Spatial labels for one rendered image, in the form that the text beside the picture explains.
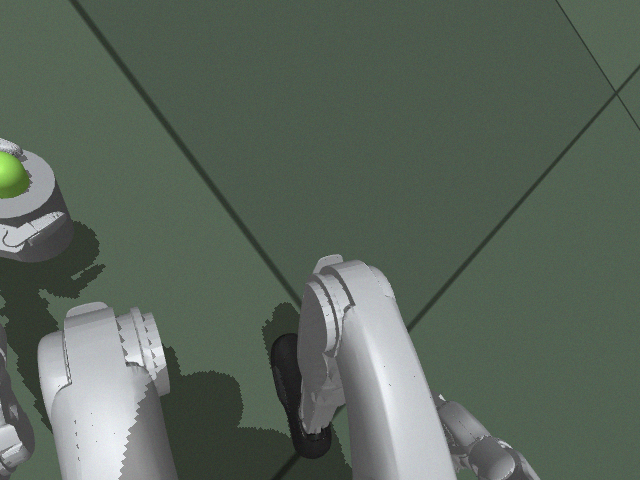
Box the right robot arm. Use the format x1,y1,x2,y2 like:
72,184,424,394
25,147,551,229
468,437,541,480

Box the right robot hand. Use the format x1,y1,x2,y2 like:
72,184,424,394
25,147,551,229
430,389,492,473

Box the bottle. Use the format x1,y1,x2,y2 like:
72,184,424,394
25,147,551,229
0,149,74,263

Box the left robot hand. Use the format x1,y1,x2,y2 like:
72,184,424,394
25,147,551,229
0,138,67,261

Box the left robot arm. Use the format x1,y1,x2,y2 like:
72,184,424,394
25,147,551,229
0,324,35,480

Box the right robot foot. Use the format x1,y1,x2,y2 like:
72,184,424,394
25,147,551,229
271,333,332,459

